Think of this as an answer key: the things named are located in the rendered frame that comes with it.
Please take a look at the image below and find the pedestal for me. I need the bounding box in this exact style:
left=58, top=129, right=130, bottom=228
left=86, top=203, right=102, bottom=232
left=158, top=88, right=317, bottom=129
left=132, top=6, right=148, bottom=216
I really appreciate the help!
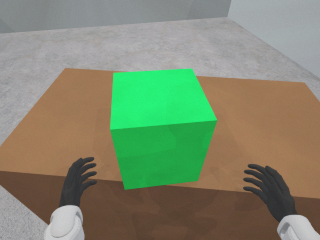
left=0, top=68, right=320, bottom=240

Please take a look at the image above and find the carton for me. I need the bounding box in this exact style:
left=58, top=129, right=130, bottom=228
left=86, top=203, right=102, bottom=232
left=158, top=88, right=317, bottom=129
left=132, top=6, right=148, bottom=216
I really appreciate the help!
left=110, top=68, right=217, bottom=190

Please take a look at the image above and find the robot right hand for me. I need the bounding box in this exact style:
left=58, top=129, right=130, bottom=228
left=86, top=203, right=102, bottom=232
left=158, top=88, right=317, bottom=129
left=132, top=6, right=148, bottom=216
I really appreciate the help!
left=243, top=164, right=298, bottom=223

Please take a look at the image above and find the robot left hand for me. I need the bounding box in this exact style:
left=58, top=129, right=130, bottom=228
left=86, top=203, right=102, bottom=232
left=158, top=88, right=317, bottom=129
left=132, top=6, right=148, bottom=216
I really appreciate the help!
left=58, top=157, right=97, bottom=208

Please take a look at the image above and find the left robot forearm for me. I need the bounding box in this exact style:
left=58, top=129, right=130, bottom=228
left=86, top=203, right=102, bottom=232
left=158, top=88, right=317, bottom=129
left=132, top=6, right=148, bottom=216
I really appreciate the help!
left=44, top=205, right=85, bottom=240

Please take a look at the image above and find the right robot forearm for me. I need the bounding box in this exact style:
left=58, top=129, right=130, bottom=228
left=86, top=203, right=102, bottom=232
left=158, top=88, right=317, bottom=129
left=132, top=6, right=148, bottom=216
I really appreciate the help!
left=277, top=214, right=320, bottom=240

